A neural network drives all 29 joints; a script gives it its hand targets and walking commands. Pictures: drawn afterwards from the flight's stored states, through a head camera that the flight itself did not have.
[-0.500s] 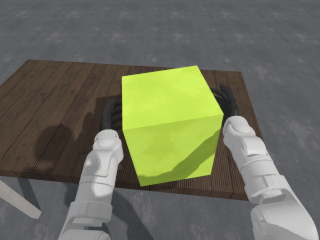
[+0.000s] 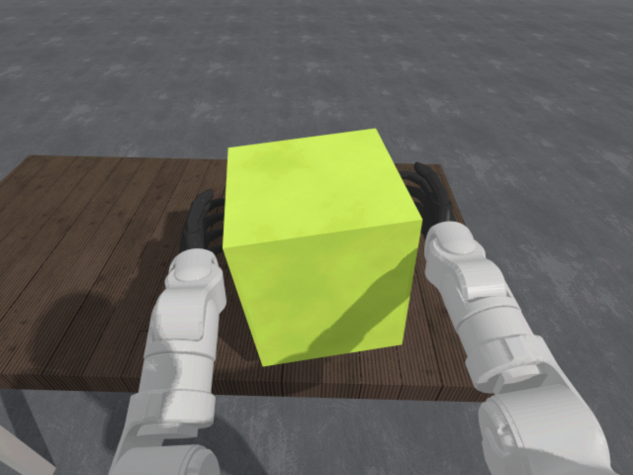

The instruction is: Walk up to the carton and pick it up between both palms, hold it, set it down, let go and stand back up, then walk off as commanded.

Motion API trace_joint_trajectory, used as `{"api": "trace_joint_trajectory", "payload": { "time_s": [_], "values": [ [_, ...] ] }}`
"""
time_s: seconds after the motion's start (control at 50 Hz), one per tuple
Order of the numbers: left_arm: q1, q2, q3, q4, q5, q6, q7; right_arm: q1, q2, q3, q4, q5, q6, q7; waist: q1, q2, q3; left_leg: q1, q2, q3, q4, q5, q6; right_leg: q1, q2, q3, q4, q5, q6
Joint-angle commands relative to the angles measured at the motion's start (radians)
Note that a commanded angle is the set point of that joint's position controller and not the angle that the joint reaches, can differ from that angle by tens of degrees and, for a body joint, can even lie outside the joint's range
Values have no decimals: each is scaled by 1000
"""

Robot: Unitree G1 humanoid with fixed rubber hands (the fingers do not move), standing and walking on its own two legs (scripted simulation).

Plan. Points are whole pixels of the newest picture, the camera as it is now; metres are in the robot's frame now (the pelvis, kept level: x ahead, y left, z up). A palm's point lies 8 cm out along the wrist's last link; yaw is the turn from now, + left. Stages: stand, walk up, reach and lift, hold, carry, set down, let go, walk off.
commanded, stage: reach and lift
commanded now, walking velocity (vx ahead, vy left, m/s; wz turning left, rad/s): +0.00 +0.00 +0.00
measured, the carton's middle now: (318, 249) +0.43 +0.03 +0.09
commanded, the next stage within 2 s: hold in 1.84 s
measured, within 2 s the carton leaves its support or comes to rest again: neither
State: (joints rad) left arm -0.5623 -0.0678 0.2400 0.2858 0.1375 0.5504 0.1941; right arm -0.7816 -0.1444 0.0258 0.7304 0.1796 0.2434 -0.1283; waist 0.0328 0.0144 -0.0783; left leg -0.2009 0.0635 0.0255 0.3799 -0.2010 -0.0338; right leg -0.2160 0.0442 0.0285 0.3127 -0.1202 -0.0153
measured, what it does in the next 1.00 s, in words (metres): stands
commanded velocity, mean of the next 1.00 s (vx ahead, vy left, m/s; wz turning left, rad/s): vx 0.00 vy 0.00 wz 0.00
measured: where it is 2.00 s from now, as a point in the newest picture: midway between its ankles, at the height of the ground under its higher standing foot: outside the picture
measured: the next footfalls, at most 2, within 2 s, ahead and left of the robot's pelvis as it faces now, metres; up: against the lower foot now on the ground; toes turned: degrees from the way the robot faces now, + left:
none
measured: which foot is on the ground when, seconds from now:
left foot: down 0.00-1.00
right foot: down 0.00-1.00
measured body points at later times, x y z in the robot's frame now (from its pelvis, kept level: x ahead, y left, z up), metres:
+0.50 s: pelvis -0.01 +0.01 +0.00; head -0.05 +0.02 +0.45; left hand +0.37 +0.18 +0.18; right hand +0.41 -0.12 +0.20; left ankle +0.00 +0.14 -0.75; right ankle +0.03 -0.11 -0.75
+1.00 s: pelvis -0.01 +0.01 +0.00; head -0.06 +0.03 +0.45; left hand +0.38 +0.17 +0.20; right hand +0.40 -0.13 +0.23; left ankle +0.00 +0.14 -0.75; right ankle +0.03 -0.11 -0.75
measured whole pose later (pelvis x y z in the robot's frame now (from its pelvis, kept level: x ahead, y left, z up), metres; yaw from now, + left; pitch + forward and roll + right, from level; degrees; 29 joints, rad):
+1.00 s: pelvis -0.01 +0.01 +0.00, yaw +0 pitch +0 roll -1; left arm -0.71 0.00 0.28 0.29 0.16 0.74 0.12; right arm -0.87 -0.13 0.00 0.68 0.27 0.42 -0.23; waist -0.04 -0.02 -0.13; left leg -0.19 0.05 0.02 0.38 -0.19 -0.03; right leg -0.19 0.03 0.03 0.29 -0.10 0.00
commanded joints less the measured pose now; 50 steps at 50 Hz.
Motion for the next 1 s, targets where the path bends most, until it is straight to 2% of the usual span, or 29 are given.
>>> {"api": "trace_joint_trajectory", "payload": {
  "time_s": [0.0,0.04,0.06,0.08,0.12,0.16,0.18,0.2,0.22,0.26,0.3,0.32,0.34,0.38,0.42,0.48,0.52,0.56,0.6,0.64,0.7,0.72,0.74,0.8,0.82,0.88,0.92,0.94,0.98],
  "values": [
    [-871,-578,-525,-196,-96,-87,-187,-772,746,304,-349,81,-24,121,-45,-36,-580,147,-100,-41,-10,329,-7,336,27,-52,12,361,53],
    [-878,-582,-564,-308,-116,-93,-183,-734,766,346,-407,112,-15,111,-55,-20,-640,193,-98,-47,21,450,-24,369,35,-52,32,440,54],
    [-899,-571,-570,-313,-116,-86,-184,-715,754,328,-364,104,0,100,-69,3,-610,190,-100,-49,17,432,-31,358,36,-61,26,425,55],
    [-896,-565,-562,-323,-121,-86,-187,-732,791,356,-413,121,-5,93,-48,-23,-648,165,-110,-37,23,431,-18,410,28,-43,28,477,60],
    [-895,-545,-544,-264,-99,-68,-194,-711,764,321,-375,106,3,79,-75,9,-568,149,-113,-46,13,382,-22,376,18,-44,22,452,61],
    [-930,-544,-536,-266,-110,-60,-201,-756,767,316,-374,102,14,76,-69,-20,-544,104,-118,-39,0,341,-13,405,23,-43,29,447,64],
    [-960,-519,-515,-289,-113,-60,-203,-770,793,333,-393,120,22,74,-43,-26,-579,109,-123,-29,0,325,-1,420,11,-36,23,432,75],
    [-970,-547,-554,-295,-129,-57,-204,-762,773,316,-389,111,24,69,-86,-3,-595,133,-117,-44,-3,324,-14,393,23,-51,27,407,68],
    [-1011,-551,-586,-377,-163,-58,-198,-812,822,370,-477,157,23,66,-53,1,-659,145,-120,-45,20,375,-13,415,24,-51,45,458,74],
    [-956,-528,-530,-276,-128,-42,-207,-775,781,333,-401,129,38,55,-69,-25,-576,132,-129,-29,1,325,-4,406,21,-46,16,430,75],
    [-953,-543,-534,-252,-142,-30,-218,-804,785,327,-439,138,42,45,-79,-33,-591,126,-128,-32,-3,301,2,411,18,-45,16,409,69],
    [-1000,-515,-492,-245,-118,-28,-225,-764,776,270,-347,109,53,45,-99,-1,-537,105,-129,-27,-18,234,-2,386,12,-46,5,339,69],
    [-957,-514,-463,-205,-97,-15,-230,-795,784,287,-373,123,46,49,-68,-27,-512,100,-132,-24,-26,235,12,379,11,-43,1,325,74],
    [-993,-527,-494,-228,-115,-8,-234,-803,770,273,-360,119,64,47,-92,1,-517,111,-128,-31,-32,228,0,352,11,-53,2,293,73],
    [-1028,-515,-471,-194,-124,-2,-237,-875,793,281,-386,126,61,49,-67,-32,-548,102,-128,-22,-44,174,18,350,5,-52,-2,235,70],
    [-1019,-481,-403,-74,-92,15,-254,-849,766,207,-293,87,81,43,-114,-48,-442,54,-136,-15,-68,87,35,330,-7,-45,-30,163,75],
    [-984,-517,-410,-102,-74,29,-245,-912,770,243,-348,131,72,57,-63,-2,-506,109,-129,-16,-55,167,19,322,7,-60,-19,180,64],
    [-999,-485,-422,-173,-75,32,-250,-853,784,257,-339,141,78,44,-89,-7,-541,129,-132,-18,-34,234,21,383,5,-61,1,306,70],
    [-1037,-500,-444,-189,-102,34,-249,-885,768,261,-354,154,84,42,-96,3,-565,146,-128,-22,-36,221,14,362,9,-59,1,275,70],
    [-993,-502,-441,-185,-102,49,-250,-926,780,297,-432,191,88,38,-77,-3,-594,159,-132,-27,-17,292,16,379,14,-63,-4,301,70],
    [-1053,-483,-474,-263,-115,56,-248,-897,774,295,-428,195,109,24,-112,16,-583,191,-135,-34,-4,297,2,363,18,-68,2,338,68],
    [-1037,-488,-457,-226,-94,61,-251,-810,737,240,-309,171,123,23,-148,63,-515,174,-133,-34,-16,269,-11,352,14,-62,-2,321,61],
    [-1037,-506,-481,-282,-105,65,-251,-875,748,289,-420,196,110,29,-123,48,-596,196,-131,-33,-2,322,-10,386,24,-70,8,334,57],
    [-1056,-516,-514,-298,-133,70,-241,-876,741,284,-418,211,125,28,-140,63,-590,212,-125,-47,2,327,-19,342,30,-75,5,316,56],
    [-1071,-529,-547,-345,-164,70,-233,-932,761,304,-512,236,113,22,-130,64,-660,229,-124,-54,20,379,-19,349,28,-61,11,361,56],
    [-1063,-525,-486,-197,-114,95,-242,-931,728,253,-403,204,146,24,-142,49,-511,189,-120,-56,-11,235,-8,279,34,-73,-15,217,53],
    [-1081,-502,-469,-284,-122,90,-236,-912,761,290,-412,227,150,31,-94,17,-586,207,-120,-42,-9,276,-1,323,31,-66,-8,257,53],
    [-1056,-505,-458,-223,-106,100,-236,-973,759,294,-456,238,144,29,-86,22,-588,192,-127,-39,-8,274,7,333,28,-65,-15,258,56],
    [-1044,-515,-461,-216,-112,110,-241,-948,754,295,-446,250,161,25,-106,15,-558,185,-127,-53,-2,276,7,327,33,-65,-6,271,58]
  ]
}}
